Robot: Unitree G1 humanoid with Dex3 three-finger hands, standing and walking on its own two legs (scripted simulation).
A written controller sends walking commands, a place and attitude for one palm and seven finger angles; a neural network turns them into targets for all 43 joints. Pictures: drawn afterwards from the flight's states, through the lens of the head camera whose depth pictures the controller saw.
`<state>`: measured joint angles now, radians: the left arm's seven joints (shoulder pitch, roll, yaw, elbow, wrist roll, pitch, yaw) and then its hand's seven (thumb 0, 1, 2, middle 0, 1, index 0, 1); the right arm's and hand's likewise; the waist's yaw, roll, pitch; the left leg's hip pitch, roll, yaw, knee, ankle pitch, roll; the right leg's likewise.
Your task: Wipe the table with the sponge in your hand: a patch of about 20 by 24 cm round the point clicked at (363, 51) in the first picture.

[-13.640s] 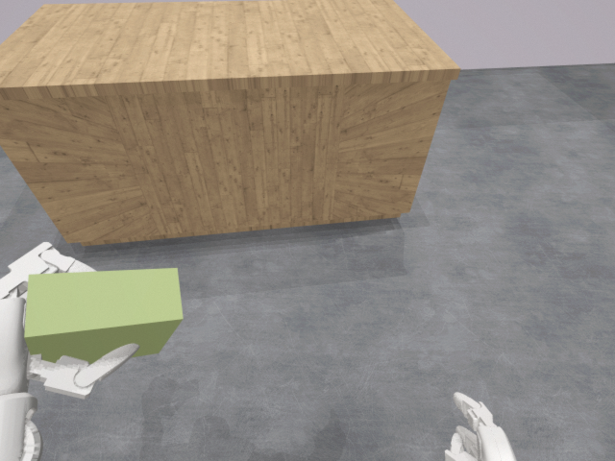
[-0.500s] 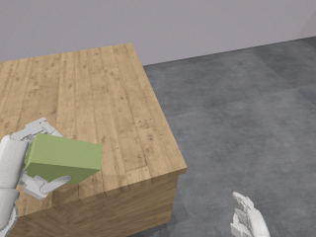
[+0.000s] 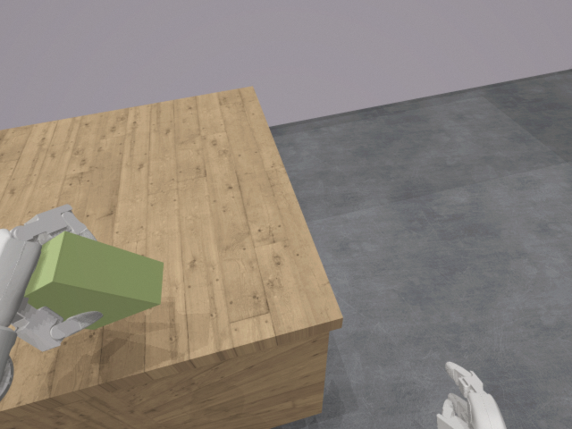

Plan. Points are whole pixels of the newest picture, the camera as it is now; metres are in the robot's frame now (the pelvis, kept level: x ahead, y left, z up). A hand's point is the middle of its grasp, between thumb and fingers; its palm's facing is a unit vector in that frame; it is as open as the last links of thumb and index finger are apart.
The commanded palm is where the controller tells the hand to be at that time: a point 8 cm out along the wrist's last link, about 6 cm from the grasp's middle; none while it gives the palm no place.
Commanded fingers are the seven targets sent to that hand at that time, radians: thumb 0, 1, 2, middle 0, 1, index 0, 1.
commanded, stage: turn the palm down, sponge in hand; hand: left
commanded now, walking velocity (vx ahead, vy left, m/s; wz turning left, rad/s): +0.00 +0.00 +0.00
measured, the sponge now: (97, 291) +0.22 +0.26 +0.13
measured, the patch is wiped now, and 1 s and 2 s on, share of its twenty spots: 0.00 0.00 0.00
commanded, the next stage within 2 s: move the sponge above the wiping area in 1.36 s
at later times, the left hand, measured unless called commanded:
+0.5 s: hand (44, 266) +0.23 +0.31 +0.16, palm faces +0.19 -0.27 -0.95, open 9.6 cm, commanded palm +0.19 +0.31 +0.22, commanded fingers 0.00 0.10 1.30 -1.20 -1.60 -1.20 -1.60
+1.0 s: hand (56, 266) +0.23 +0.29 +0.16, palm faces +0.08 -0.04 -1.00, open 9.6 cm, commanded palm +0.19 +0.29 +0.23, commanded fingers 0.00 0.10 1.30 -1.20 -1.60 -1.20 -1.60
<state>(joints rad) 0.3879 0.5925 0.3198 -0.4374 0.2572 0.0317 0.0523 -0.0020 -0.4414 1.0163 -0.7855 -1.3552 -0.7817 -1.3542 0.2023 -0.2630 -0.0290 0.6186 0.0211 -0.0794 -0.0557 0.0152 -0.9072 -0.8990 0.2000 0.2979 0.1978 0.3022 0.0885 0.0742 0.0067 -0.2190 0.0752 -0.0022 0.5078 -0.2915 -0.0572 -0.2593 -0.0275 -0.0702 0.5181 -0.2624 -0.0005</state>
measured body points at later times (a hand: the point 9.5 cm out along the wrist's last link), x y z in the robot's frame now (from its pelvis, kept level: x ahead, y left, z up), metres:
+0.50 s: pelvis +0.01 +0.03 +0.01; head +0.02 +0.00 +0.46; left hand +0.22 +0.32 +0.21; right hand +0.24 -0.17 -0.08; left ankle -0.02 +0.16 -0.74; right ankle +0.01 -0.12 -0.74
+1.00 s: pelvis +0.00 +0.01 +0.01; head +0.02 -0.04 +0.45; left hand +0.22 +0.29 +0.21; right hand +0.26 -0.18 -0.08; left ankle -0.02 +0.16 -0.74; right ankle +0.01 -0.12 -0.74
